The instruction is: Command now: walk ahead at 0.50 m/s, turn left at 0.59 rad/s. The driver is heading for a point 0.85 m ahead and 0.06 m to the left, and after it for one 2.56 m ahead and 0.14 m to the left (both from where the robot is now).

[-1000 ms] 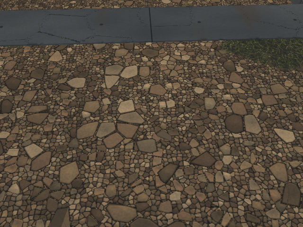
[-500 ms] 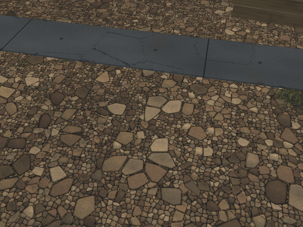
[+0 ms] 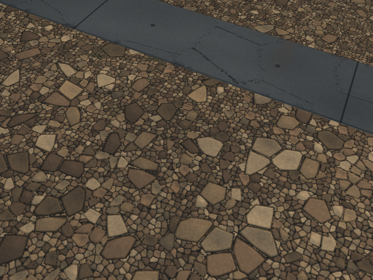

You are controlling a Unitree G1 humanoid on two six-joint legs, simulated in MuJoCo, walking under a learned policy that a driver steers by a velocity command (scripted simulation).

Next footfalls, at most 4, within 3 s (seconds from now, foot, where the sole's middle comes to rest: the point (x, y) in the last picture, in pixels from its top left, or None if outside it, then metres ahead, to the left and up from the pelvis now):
0.32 right None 0.40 -0.11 -0.78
0.70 left None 0.29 0.12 -0.78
1.50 left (123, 229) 0.63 0.23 -0.78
2.08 right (170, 153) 0.98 0.06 -0.78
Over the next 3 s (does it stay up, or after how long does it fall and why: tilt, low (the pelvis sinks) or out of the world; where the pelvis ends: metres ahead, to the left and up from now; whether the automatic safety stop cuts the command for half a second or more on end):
stays up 1.32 0.13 0.00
